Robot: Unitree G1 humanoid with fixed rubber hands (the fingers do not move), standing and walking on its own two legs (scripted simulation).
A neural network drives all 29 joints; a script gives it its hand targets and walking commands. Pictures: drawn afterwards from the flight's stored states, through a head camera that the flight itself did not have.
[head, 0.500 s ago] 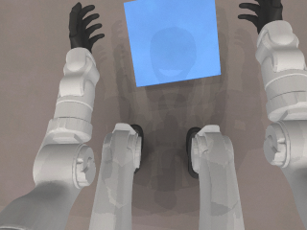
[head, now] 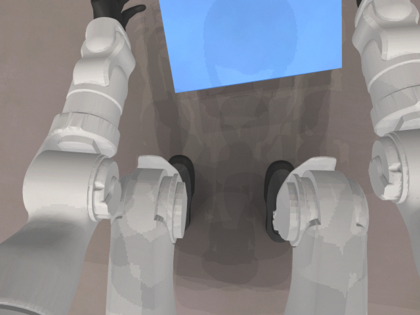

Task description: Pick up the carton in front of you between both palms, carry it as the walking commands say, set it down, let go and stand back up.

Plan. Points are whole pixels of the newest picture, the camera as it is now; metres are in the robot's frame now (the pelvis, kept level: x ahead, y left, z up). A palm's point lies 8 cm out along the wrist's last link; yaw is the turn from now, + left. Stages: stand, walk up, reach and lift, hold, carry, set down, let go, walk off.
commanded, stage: reach and lift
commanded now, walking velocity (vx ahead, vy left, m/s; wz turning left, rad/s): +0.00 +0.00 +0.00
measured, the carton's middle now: (243, 19) +0.52 -0.04 -0.25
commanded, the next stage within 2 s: none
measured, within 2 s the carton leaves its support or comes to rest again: leaves its support in 0.66 s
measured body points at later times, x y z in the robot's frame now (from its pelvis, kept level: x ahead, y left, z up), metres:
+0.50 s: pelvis -0.01 +0.00 +0.01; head +0.36 -0.04 +0.26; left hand +0.54 +0.12 -0.18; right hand +0.55 -0.18 -0.18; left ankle +0.12 +0.13 -0.34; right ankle +0.10 -0.12 -0.34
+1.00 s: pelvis -0.01 +0.01 +0.04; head +0.28 -0.04 +0.39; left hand +0.51 +0.12 -0.04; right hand +0.51 -0.19 -0.05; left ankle +0.12 +0.14 -0.34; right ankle +0.10 -0.12 -0.34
